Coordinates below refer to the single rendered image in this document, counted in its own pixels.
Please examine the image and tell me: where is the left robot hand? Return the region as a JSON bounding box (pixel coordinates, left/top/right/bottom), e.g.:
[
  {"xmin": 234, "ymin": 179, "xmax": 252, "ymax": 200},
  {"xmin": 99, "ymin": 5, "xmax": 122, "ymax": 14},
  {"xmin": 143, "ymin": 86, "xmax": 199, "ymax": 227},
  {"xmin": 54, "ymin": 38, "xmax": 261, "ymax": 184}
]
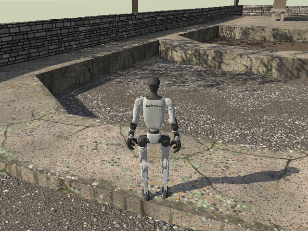
[{"xmin": 127, "ymin": 138, "xmax": 138, "ymax": 150}]

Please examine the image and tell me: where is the robot torso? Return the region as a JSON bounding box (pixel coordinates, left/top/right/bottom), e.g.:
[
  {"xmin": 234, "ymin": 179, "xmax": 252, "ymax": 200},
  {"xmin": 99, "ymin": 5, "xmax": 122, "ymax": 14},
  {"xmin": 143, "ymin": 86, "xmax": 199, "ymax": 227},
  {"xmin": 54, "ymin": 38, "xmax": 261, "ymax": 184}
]
[{"xmin": 142, "ymin": 96, "xmax": 165, "ymax": 144}]

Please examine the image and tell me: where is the left robot forearm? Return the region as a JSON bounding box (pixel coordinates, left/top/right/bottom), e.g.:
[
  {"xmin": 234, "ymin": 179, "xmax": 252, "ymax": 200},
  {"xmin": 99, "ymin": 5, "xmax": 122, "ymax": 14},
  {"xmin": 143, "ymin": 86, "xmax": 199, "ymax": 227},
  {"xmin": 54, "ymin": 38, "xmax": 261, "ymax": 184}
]
[{"xmin": 128, "ymin": 117, "xmax": 137, "ymax": 139}]

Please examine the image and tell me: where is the right robot thigh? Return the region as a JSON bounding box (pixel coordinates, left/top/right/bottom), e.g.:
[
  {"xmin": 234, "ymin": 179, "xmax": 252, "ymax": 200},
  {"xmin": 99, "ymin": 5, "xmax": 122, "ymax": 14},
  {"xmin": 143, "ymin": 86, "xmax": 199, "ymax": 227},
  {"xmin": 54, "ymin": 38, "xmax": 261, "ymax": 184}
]
[{"xmin": 161, "ymin": 134, "xmax": 170, "ymax": 168}]

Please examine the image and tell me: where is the right robot forearm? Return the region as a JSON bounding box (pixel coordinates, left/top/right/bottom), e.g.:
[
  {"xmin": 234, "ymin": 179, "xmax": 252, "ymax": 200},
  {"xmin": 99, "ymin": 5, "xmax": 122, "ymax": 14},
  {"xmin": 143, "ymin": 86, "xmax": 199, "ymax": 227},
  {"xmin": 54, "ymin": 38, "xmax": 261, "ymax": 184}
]
[{"xmin": 171, "ymin": 118, "xmax": 180, "ymax": 141}]

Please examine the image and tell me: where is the robot left upper arm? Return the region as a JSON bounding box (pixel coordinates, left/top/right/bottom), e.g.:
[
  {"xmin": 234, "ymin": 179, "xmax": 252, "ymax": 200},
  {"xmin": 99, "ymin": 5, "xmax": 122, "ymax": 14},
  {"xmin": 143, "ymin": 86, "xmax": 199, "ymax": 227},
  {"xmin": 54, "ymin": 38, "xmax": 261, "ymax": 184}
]
[{"xmin": 132, "ymin": 97, "xmax": 144, "ymax": 124}]

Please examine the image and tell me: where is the right robot hand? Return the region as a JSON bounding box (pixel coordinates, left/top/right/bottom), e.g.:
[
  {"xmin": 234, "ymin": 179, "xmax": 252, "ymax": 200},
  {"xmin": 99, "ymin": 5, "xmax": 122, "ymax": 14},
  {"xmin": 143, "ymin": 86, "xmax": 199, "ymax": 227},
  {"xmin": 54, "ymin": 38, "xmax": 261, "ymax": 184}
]
[{"xmin": 170, "ymin": 140, "xmax": 181, "ymax": 153}]

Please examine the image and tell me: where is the robot right upper arm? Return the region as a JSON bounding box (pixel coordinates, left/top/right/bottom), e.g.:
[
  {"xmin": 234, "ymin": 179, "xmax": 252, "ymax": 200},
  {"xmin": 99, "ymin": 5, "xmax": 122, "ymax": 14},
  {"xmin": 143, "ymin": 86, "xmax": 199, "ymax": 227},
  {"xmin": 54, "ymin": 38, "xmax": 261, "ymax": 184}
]
[{"xmin": 164, "ymin": 97, "xmax": 176, "ymax": 125}]

